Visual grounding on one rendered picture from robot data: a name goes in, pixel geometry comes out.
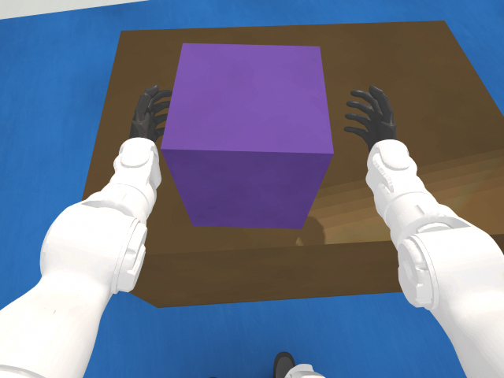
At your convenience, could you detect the pedestal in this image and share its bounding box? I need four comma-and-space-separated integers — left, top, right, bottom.
82, 20, 504, 308

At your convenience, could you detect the carton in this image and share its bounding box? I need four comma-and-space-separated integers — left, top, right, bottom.
161, 43, 334, 229

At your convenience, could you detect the robot left forearm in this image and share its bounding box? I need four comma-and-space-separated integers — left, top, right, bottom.
40, 138, 161, 274

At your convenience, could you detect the robot right upper arm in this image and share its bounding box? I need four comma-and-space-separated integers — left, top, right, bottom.
398, 227, 504, 378

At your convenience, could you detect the right robot hand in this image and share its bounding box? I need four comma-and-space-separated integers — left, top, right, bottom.
344, 85, 397, 153

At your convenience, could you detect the robot right foot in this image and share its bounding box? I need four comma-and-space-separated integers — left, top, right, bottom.
273, 352, 295, 378

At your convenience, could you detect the robot left upper arm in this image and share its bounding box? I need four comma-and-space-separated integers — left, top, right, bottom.
0, 203, 147, 378

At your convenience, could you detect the left robot hand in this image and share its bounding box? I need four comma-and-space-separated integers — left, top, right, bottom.
129, 84, 172, 143

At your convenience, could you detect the robot right forearm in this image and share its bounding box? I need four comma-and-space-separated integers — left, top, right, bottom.
365, 139, 504, 263

